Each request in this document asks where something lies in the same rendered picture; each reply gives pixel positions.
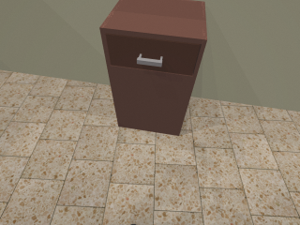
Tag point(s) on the drawer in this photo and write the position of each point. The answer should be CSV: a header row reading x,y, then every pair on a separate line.
x,y
177,57

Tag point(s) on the cabinet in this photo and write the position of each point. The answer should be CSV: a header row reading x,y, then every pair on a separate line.
x,y
151,100

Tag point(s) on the handle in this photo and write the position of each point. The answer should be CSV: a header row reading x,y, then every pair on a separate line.
x,y
149,62

